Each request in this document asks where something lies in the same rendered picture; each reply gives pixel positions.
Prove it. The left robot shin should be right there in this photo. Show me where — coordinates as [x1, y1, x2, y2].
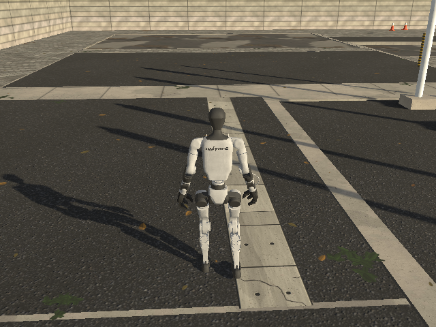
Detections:
[199, 222, 209, 264]

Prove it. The robot left thigh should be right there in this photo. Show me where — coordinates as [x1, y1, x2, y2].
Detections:
[195, 190, 211, 234]

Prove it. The left robot upper arm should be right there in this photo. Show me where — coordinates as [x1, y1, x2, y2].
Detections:
[185, 137, 203, 175]

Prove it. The left robot hand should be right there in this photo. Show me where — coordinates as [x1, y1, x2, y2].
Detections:
[177, 192, 193, 210]

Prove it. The left robot forearm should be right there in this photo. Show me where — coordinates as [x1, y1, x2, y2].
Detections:
[179, 165, 193, 195]

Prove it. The right robot hand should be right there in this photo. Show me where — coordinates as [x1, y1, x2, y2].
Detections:
[243, 190, 258, 206]

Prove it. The right robot forearm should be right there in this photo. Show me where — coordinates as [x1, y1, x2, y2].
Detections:
[243, 164, 256, 192]

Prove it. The right robot upper arm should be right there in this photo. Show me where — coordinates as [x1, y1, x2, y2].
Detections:
[232, 137, 249, 174]

